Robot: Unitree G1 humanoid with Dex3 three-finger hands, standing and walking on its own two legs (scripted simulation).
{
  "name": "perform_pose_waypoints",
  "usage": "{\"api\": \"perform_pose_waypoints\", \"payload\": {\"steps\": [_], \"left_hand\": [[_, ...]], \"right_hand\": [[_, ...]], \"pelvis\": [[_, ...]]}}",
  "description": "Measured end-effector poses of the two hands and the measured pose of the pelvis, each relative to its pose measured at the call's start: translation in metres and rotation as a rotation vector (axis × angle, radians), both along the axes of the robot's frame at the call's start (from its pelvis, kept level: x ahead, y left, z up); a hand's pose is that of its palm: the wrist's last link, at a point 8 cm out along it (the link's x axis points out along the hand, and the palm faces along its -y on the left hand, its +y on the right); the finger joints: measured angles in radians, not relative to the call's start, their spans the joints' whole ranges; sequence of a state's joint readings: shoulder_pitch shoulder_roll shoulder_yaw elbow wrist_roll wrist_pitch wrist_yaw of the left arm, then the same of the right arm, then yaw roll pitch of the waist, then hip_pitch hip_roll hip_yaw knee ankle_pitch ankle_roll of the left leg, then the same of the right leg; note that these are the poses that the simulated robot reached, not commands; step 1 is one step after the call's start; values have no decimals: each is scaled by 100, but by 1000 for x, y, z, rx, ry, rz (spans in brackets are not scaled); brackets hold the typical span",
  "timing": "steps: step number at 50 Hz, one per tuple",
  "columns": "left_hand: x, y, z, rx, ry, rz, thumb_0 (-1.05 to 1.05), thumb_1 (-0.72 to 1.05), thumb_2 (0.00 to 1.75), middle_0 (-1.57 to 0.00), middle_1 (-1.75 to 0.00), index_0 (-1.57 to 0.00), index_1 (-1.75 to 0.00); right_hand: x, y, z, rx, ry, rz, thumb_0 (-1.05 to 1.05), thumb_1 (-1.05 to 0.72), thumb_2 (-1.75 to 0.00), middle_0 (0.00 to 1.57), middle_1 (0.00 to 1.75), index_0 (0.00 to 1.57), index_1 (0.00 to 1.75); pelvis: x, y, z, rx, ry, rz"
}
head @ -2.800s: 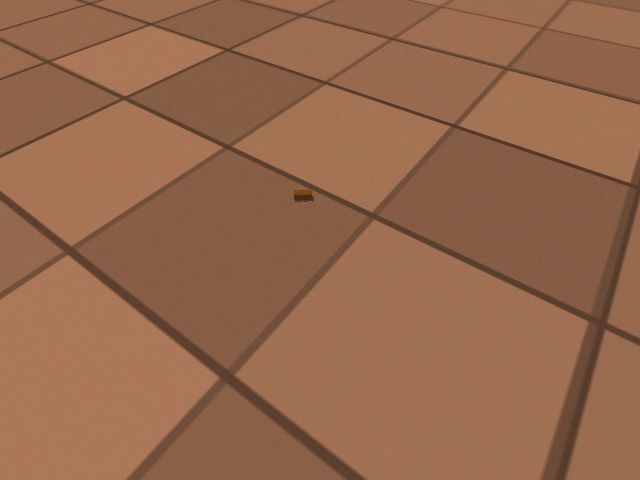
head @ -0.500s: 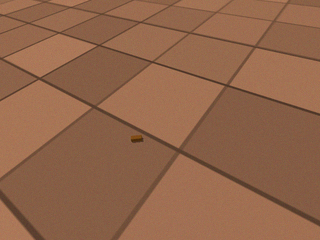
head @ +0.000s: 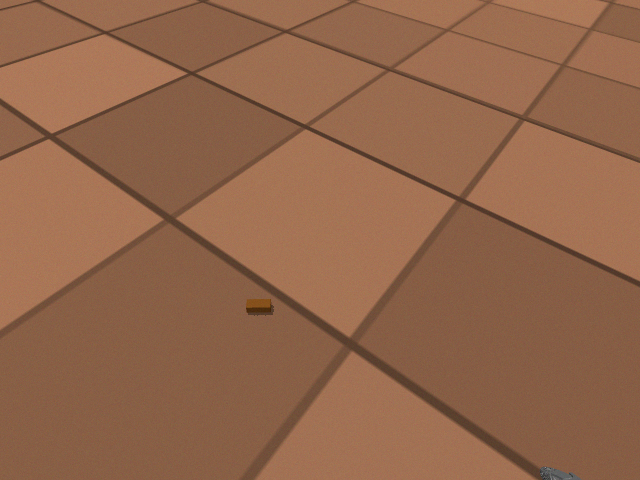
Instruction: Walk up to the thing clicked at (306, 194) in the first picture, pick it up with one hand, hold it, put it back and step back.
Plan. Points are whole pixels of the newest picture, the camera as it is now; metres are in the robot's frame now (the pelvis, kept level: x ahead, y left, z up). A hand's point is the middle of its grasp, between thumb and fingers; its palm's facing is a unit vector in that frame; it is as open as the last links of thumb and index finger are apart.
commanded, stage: walk up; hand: left
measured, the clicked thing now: (258, 305) +0.81 +0.22 -0.74
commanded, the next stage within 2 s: none
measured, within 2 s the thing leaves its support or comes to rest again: neither
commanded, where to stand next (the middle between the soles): +0.43 -0.01 m, yaw -1 degrees
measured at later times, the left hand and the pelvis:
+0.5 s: hand (170, 406) +0.25 +0.22 -0.10, palm faces -0.02 -0.91 -0.42, open 7.4 cm; pelvis +0.18 -0.05 +0.01, yaw -1 degrees
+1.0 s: hand (172, 330) +0.38 +0.27 -0.14, palm faces -0.05 -0.93 -0.37, open 7.4 cm; pelvis +0.33 -0.01 +0.01, yaw +0 degrees
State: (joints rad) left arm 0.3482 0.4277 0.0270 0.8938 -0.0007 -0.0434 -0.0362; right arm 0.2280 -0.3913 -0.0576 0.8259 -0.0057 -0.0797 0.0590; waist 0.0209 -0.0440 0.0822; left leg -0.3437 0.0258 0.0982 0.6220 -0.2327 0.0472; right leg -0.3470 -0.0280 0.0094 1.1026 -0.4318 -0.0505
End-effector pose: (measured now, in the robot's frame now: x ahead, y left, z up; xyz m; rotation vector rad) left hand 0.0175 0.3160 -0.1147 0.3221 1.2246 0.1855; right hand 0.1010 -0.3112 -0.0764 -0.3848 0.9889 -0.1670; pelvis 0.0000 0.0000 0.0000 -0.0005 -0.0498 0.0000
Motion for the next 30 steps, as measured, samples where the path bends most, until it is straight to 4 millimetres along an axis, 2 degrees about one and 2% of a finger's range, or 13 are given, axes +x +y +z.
{"api": "perform_pose_waypoints", "payload": {"steps": [4, 8, 13, 17, 20, 24, 30], "left_hand": [[49, -2, 10, -13, -39, -39, 1, 91, 90, -21, -30, -20, -30], [94, -7, 21, -3, -54, -70, 1, 91, 90, -21, -30, -20, -30], [152, -18, 33, 36, -78, -93, 1, 91, 90, -21, -30, -20, -30], [195, -31, 36, 88, -133, -92, 1, 90, 90, -21, -30, -20, -30], [211, -42, 42, 93, -165, -72, 1, 91, 90, -21, -30, -20, -30], [220, -50, 51, 88, -149, -51, 1, 90, 90, -21, -30, -20, -30], [227, -43, 46, 74, -100, -20, 1, 90, 90, -21, -30, -21, -30]], "right_hand": [[8, -3, 8, -5, 24, -25, 0, -91, -89, 21, 30, 21, 30], [13, -14, 5, 0, 64, -54, 0, -90, -89, 21, 30, 21, 30], [22, -36, -12, 26, 133, -98, 0, -90, -89, 21, 30, 21, 30], [46, -56, -37, 40, 185, -107, 0, -90, -89, 21, 30, 21, 30], [73, -59, -42, 51, 211, -92, 1, -91, -89, 20, 30, 21, 30], [117, -56, -37, 72, 184, -59, 1, -91, -89, 20, 30, 20, 29], [177, -47, -25, 69, 156, -8, 0, -91, -89, 20, 30, 20, 30]], "pelvis": [[28, -1, 9, 9, 3, -12], [57, -7, 13, 15, 4, -20], [97, -23, 10, 24, 11, -23], [131, -43, -3, 6, 8, -19], [149, -50, -1, 9, 3, -16], [172, -51, 9, 5, 5, -12], [208, -47, 13, -4, 9, 1]]}}
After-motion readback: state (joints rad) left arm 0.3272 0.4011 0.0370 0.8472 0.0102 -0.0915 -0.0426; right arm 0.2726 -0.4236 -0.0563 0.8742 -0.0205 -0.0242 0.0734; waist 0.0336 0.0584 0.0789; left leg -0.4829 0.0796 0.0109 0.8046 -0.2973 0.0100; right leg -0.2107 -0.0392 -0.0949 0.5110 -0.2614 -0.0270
